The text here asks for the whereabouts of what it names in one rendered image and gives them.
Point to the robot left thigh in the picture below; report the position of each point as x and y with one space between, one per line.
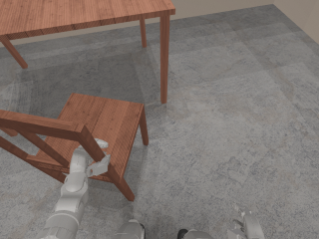
130 230

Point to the left robot hand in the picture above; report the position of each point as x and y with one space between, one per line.
81 161

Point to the chair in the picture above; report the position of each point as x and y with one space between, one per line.
82 119

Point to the left robot forearm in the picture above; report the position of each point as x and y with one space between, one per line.
66 216

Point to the right robot foot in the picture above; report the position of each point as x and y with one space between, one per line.
181 233

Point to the right robot hand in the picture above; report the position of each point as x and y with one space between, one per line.
249 229

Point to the table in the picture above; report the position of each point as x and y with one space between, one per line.
30 18

